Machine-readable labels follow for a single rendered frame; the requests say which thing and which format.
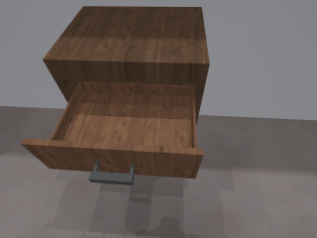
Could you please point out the drawer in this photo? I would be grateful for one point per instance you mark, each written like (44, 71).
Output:
(119, 124)

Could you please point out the handle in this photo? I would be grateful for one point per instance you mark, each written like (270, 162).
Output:
(112, 178)

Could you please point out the cabinet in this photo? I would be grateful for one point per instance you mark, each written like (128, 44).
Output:
(132, 44)

